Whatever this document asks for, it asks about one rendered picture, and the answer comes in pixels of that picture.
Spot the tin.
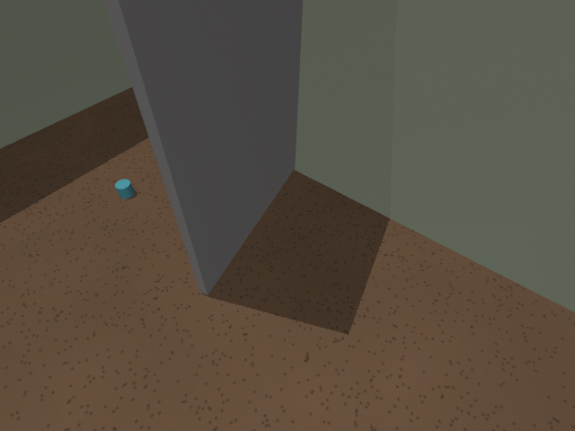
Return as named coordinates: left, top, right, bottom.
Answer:
left=115, top=179, right=135, bottom=198

